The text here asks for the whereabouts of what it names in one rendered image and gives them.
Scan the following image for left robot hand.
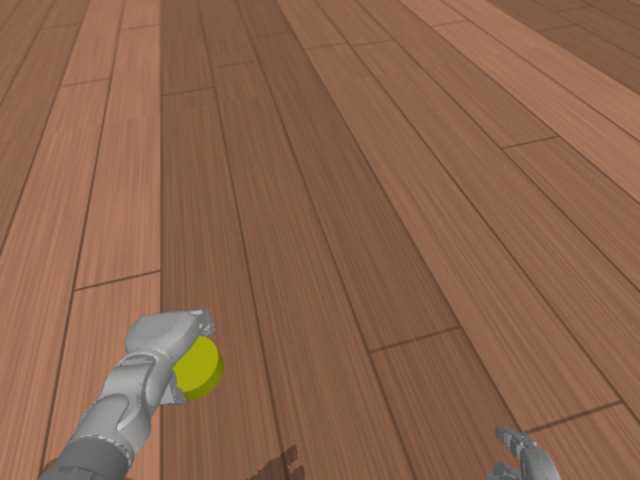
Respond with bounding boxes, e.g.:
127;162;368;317
125;308;215;405

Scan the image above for right robot hand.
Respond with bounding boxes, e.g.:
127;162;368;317
487;426;562;480

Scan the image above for tin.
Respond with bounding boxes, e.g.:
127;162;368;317
172;336;224;400

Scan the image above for left robot arm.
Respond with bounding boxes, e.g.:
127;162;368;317
38;348;173;480

